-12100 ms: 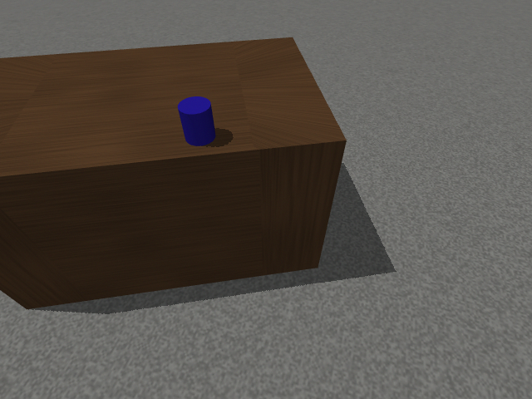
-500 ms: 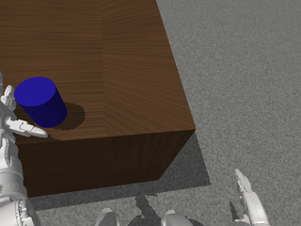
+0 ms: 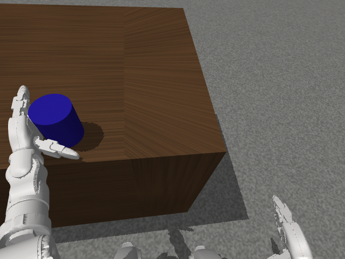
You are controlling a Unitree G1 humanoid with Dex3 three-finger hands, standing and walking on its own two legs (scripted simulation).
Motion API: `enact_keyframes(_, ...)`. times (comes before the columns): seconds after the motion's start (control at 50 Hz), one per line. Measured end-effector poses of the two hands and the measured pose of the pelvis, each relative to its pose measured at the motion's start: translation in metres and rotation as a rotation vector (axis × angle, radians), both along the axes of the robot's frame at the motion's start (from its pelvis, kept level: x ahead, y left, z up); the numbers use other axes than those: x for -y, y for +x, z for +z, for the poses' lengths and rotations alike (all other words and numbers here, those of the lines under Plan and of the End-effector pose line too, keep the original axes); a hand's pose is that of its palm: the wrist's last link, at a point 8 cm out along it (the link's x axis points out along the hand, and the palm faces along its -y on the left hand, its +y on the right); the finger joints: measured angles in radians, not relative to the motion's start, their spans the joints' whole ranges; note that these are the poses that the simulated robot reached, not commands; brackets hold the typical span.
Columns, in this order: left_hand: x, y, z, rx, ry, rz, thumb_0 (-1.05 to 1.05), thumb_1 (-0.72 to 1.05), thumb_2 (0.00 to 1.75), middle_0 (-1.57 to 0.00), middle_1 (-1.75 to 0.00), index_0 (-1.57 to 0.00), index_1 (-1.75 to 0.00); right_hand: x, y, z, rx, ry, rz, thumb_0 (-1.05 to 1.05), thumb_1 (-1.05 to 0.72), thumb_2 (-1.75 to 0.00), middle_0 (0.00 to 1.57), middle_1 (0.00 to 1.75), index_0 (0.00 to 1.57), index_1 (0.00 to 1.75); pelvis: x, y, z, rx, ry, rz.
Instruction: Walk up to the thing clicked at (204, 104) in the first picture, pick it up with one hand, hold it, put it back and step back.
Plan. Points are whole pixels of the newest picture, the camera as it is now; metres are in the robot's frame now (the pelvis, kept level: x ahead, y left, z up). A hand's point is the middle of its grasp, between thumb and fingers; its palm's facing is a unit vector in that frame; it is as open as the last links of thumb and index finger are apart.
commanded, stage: close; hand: left
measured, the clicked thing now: (59, 122) +0.44 +0.25 +0.04
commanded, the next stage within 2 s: settle in 0.72 s
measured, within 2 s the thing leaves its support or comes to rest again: leaves its support in 1.28 s
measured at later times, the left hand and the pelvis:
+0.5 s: hand (52, 117) +0.44 +0.26 +0.06, palm faces +0.24 -0.97 +0.00, open 13.2 cm; pelvis +0.00 +0.00 +0.00, yaw +0 degrees
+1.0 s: hand (55, 118) +0.44 +0.25 +0.06, palm faces +0.25 -0.97 +0.01, open 11.6 cm; pelvis +0.00 +0.01 +0.00, yaw +0 degrees
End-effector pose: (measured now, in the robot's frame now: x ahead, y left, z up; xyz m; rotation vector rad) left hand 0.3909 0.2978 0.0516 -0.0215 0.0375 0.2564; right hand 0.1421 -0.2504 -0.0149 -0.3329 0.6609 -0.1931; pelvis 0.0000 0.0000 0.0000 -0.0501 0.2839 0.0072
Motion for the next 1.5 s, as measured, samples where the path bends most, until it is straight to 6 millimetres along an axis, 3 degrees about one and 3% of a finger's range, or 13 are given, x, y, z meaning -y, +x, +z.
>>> enact_keyframes(0.16,0.0,0.0,0.001,0.002,0.01,0.006,-0.02,-0.61,0.04,-0.26,-0.14,-0.27,-0.13,-0.004,0.008,0.003,0.015,0.009,0.015,-0.01,0.5,-0.05,0.06,0.05,0.06,0.05,0.0,0.0,0.0,0.005,0.002,0.004)
enact_keyframes(0.32,-0.004,0.014,0.001,0.012,0.007,0.008,-0.02,-0.59,0.13,-0.45,-0.29,-0.46,-0.28,0.001,0.003,0.006,0.002,-0.014,0.011,-0.01,0.5,-0.05,0.06,0.05,0.06,0.05,0.001,-0.002,-0.002,-0.007,0.0,0.003)
enact_keyframes(0.54,-0.007,0.02,0.008,0.015,0.019,-0.009,-0.01,-0.48,0.38,-0.75,-0.59,-0.76,-0.58,-0.002,-0.001,-0.002,-0.027,-0.005,0.01,-0.01,0.5,-0.05,0.06,0.05,0.05,0.05,-0.002,-0.005,-0.003,-0.018,-0.006,0.005)
enact_keyframes(0.58,-0.006,0.02,0.008,0.016,0.016,-0.003,-0.01,-0.49,0.43,-0.79,-0.64,-0.76,-0.6,-0.002,0.0,-0.003,-0.024,-0.006,0.014,-0.01,0.5,-0.05,0.06,0.05,0.05,0.05,-0.002,-0.006,-0.003,-0.02,-0.005,0.006)
enact_keyframes(0.9,-0.002,0.017,0.006,0.04,0.012,-0.001,-0.01,-0.5,1.01,-0.68,-0.84,-0.66,-0.81,-0.02,0.003,-0.005,-0.039,0.029,0.039,-0.01,0.51,-0.06,0.06,0.05,0.05,0.05,-0.007,-0.001,-0.003,-0.026,-0.007,0.007)
enact_keyframes(1.26,0.012,0.019,0.014,-0.038,0.036,-0.04,-0.01,-0.51,1.01,-0.67,-0.87,-0.64,-0.85,-0.017,0.017,0.001,-0.032,0.049,0.008,-0.01,0.49,-0.07,0.06,0.05,0.05,0.05,-0.006,0.013,0.007,0.013,-0.002,0.002)
enact_keyframes(1.5,0.023,0.015,0.038,-0.011,0.032,-0.024,-0.01,-0.52,1.02,-0.66,-0.89,-0.64,-0.87,0.002,0.012,0.005,-0.019,0.048,-0.06,-0.01,0.49,-0.07,0.06,0.05,0.05,0.05,0.0,0.013,0.015,0.055,0.01,-0.004)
